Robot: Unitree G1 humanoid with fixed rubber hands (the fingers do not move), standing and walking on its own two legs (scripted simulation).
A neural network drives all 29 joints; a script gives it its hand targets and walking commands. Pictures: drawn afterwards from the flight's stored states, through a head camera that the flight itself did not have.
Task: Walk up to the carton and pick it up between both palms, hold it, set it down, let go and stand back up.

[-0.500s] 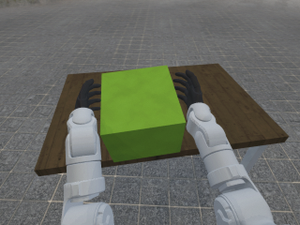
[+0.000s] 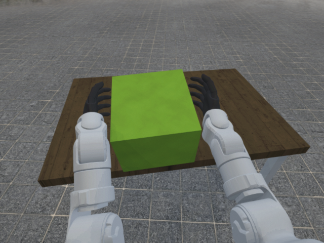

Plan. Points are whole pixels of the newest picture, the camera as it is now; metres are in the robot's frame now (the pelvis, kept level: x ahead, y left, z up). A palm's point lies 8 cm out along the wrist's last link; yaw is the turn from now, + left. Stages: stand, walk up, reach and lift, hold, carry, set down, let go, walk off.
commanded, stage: hold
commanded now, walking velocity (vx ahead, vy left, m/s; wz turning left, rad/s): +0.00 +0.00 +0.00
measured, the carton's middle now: (153, 119) +0.38 +0.02 +0.14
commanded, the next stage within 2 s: none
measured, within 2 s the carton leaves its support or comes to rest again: neither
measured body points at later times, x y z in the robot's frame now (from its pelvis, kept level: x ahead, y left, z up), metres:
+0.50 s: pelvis +0.00 +0.00 +0.00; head -0.05 +0.03 +0.45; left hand +0.37 +0.16 +0.18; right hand +0.37 -0.12 +0.19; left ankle +0.06 +0.12 -0.75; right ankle +0.01 -0.10 -0.75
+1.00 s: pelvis +0.00 +0.00 +0.00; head -0.05 +0.02 +0.45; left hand +0.37 +0.15 +0.18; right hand +0.37 -0.13 +0.18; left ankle +0.06 +0.12 -0.75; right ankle +0.01 -0.10 -0.75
